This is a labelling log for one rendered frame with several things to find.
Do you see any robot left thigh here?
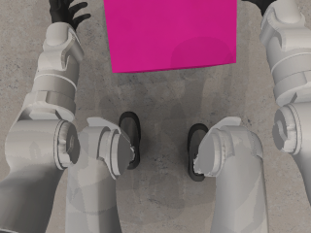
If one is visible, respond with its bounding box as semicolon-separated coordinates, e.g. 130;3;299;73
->
65;126;126;233

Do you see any robot right upper arm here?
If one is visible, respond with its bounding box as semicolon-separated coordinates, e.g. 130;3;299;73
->
272;101;311;207

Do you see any robot right hand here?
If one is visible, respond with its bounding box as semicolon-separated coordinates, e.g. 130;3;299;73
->
241;0;277;16

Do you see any robot right forearm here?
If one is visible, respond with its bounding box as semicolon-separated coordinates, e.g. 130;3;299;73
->
259;0;311;107

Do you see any robot right shin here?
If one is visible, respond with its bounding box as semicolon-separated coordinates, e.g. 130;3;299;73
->
193;116;264;178

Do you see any carton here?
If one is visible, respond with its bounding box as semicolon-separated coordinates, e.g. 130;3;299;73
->
103;0;237;74

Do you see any robot left forearm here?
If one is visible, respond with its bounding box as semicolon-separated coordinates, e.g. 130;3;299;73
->
4;21;85;165

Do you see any robot left upper arm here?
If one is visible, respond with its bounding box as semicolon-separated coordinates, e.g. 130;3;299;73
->
0;119;81;233

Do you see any robot left hand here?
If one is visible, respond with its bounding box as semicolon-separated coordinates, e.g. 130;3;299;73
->
49;0;91;32

